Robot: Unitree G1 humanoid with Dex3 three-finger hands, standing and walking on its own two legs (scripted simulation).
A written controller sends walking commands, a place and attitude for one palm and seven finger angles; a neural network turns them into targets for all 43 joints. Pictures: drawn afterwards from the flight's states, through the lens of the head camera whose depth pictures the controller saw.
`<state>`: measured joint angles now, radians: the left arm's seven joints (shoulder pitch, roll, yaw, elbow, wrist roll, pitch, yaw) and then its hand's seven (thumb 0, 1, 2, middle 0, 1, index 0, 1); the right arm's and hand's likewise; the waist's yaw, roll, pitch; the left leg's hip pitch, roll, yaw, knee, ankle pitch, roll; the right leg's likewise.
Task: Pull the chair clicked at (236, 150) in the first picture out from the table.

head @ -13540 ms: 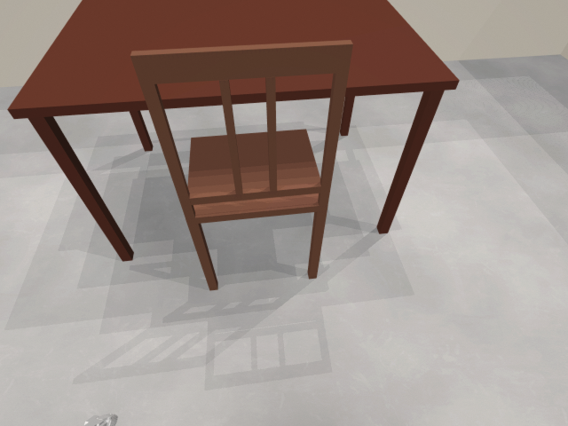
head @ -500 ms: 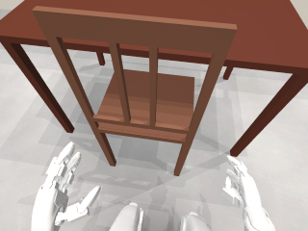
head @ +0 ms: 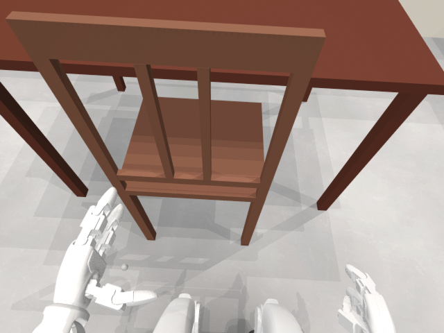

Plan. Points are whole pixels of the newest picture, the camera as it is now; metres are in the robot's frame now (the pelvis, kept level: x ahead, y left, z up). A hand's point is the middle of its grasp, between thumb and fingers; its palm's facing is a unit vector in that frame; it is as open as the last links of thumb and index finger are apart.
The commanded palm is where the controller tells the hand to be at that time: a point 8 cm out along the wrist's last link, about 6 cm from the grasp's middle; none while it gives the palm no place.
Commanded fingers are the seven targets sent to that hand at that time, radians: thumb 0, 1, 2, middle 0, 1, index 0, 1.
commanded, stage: raise the hand toward the chair's back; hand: left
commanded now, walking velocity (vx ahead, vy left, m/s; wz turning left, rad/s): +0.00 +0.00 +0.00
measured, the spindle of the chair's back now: (159, 132) +0.49 +0.16 +0.03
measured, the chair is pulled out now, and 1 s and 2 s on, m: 0.00 0.00 0.00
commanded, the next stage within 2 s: aim the fingers beside a spindle in 1.00 s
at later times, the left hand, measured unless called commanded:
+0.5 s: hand (91, 229) +0.26 +0.21 +0.07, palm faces +0.05 -1.00 -0.08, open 16.9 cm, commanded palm +0.24 +0.27 +0.06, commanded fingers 0.00 -0.50 0.30 -0.06 -0.08 -0.06 -0.08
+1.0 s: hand (99, 236) +0.26 +0.21 +0.05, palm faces -0.02 -1.00 -0.05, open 16.9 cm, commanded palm +0.24 +0.27 +0.06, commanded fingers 0.00 -0.50 0.30 -0.06 -0.08 -0.06 -0.08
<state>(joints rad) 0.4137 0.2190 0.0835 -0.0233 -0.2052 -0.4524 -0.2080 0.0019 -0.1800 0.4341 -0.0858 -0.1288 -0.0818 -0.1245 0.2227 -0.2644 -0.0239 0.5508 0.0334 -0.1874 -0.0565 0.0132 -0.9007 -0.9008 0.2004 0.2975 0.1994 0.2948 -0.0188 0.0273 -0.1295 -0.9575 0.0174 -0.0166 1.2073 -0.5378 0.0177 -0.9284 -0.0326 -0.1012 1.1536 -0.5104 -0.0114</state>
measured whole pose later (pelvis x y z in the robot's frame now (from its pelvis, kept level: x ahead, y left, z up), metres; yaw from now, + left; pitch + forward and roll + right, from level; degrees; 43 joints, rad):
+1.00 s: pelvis +0.02 +0.01 +0.02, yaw +0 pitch +15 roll -3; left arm 0.27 0.26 0.21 0.14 -0.28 -0.38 -0.31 -0.01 -0.50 0.30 -0.06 -0.08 -0.06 -0.08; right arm 0.22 -0.25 0.01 0.55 0.03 -0.19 -0.04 0.01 -0.90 -0.90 0.20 0.30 0.20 0.30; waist -0.02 0.04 -0.12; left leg -0.85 0.01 -0.01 1.09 -0.51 0.03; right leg -0.81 -0.03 -0.10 1.02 -0.48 0.00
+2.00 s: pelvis +0.01 +0.00 +0.00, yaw +0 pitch +19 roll -2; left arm 0.08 0.20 0.11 0.24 -0.20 -0.43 -0.18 -0.01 -0.50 0.30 -0.06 -0.08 -0.06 -0.08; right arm 0.21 -0.25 0.00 0.55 0.01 -0.14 -0.02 0.01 -0.90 -0.90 0.20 0.30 0.20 0.29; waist -0.03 0.03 -0.13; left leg -0.98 0.02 -0.01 1.18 -0.54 0.01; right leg -0.96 -0.03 -0.09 1.14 -0.52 -0.01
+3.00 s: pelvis +0.00 +0.00 -0.02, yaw +0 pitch +21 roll -2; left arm -0.07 0.17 0.06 0.34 -0.16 -0.48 -0.11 -0.01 -0.50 0.30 -0.06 -0.08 -0.06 -0.08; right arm 0.20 -0.25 0.00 0.55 0.00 -0.08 -0.01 0.01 -0.90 -0.90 0.20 0.30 0.20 0.29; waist -0.03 0.03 -0.14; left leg -1.09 0.01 -0.01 1.27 -0.55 0.02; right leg -1.07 -0.04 -0.08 1.23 -0.53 -0.01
